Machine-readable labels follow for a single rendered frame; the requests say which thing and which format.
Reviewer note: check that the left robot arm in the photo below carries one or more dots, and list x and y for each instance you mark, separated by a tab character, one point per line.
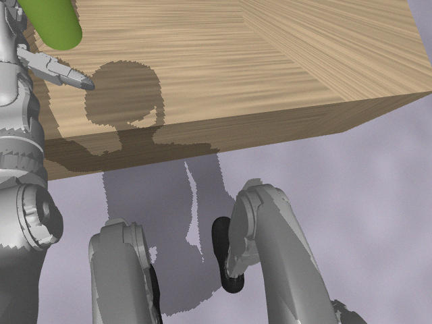
29	220

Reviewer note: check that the right robot hand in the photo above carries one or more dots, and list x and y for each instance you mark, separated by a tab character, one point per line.
344	316

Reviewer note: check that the left robot hand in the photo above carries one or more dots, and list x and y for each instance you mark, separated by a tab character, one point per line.
14	48

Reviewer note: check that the can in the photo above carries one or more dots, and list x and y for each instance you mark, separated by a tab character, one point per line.
55	21

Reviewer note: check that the right robot foot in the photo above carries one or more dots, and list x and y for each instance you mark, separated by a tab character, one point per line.
221	245

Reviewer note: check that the left robot foot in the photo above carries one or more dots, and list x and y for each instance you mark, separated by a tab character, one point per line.
156	295

